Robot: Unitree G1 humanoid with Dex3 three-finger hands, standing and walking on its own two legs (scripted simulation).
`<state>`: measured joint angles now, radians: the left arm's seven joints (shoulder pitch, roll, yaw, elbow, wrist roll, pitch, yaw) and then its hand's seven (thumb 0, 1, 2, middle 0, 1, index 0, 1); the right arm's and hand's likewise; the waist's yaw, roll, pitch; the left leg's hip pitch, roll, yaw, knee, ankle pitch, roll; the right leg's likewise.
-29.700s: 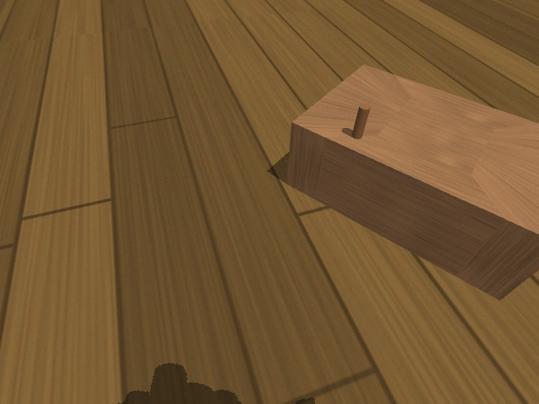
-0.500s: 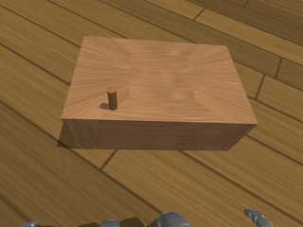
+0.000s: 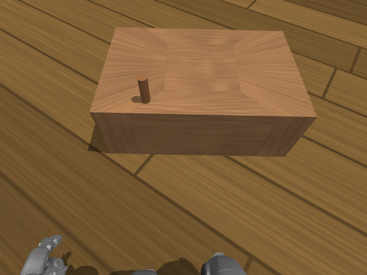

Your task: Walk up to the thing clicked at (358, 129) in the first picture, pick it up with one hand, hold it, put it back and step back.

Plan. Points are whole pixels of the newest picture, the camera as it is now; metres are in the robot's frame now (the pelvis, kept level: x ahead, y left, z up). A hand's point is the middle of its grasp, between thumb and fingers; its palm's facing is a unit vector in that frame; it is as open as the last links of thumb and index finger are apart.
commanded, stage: step back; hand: left
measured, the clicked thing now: (144, 89) +0.88 +0.17 -0.29
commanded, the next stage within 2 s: stand in 1.62 s
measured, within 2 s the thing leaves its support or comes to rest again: neither
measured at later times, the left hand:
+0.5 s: hand out of the picture -0.11 +0.22 -0.12, palm faces -0.05 -0.90 -0.43, open 7.4 cm
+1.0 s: hand out of the picture -0.21 +0.22 -0.13, palm faces +0.06 -0.92 -0.40, open 7.4 cm
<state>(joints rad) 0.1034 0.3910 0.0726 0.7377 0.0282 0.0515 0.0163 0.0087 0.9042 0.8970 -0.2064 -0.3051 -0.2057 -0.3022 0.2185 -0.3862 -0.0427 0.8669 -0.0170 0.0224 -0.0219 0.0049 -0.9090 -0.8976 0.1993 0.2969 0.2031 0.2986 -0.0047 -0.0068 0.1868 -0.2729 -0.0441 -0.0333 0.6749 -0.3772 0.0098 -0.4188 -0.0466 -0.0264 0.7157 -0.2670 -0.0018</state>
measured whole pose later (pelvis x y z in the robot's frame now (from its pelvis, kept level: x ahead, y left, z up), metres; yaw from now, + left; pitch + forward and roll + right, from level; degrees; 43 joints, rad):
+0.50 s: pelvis -0.17 -0.05 +0.01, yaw -4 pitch -2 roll +2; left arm 0.23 0.36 0.05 0.89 0.04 0.04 0.00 0.01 0.91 0.90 -0.21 -0.30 -0.21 -0.30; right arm 0.12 -0.42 -0.05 0.85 -0.01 0.08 -0.02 0.00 -0.91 -0.90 0.20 0.30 0.20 0.30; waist 0.05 0.02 0.13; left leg -0.54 -0.08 -0.15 1.06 -0.47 0.01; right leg -0.27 -0.01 0.05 0.67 -0.36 -0.03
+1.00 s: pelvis -0.24 -0.06 +0.01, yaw +1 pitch -4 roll -1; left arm 0.27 0.37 0.07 0.99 0.03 -0.02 -0.02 0.01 0.91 0.90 -0.20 -0.30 -0.20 -0.30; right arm 0.20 -0.37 -0.05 0.97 -0.04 0.02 0.03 0.01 -0.91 -0.90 0.20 0.30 0.21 0.30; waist 0.02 0.04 0.06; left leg -0.22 0.05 -0.03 0.67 -0.41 0.01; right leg -0.26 0.02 -0.04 0.61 -0.27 -0.02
